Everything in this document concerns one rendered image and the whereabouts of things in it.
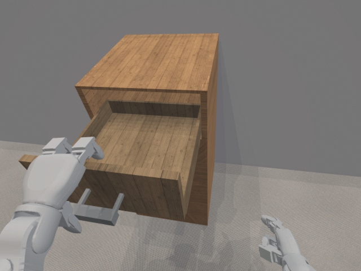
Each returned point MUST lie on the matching robot left forearm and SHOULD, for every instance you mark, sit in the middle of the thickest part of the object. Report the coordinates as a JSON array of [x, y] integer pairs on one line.
[[27, 238]]

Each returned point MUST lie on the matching robot left hand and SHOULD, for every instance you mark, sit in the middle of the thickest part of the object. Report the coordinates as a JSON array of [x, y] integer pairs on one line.
[[53, 176]]

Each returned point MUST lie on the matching drawer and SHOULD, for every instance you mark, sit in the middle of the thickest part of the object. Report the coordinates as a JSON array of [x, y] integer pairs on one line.
[[150, 153]]

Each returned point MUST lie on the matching cabinet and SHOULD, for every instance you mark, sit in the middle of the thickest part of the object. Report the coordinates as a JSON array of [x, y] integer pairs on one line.
[[180, 68]]

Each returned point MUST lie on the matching handle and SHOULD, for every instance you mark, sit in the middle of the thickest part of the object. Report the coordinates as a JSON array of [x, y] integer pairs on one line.
[[95, 214]]

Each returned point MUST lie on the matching robot right forearm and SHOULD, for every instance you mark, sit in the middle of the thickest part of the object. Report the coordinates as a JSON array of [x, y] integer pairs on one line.
[[296, 262]]

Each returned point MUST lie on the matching robot right hand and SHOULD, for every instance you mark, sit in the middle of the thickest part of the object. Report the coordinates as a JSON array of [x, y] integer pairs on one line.
[[273, 249]]

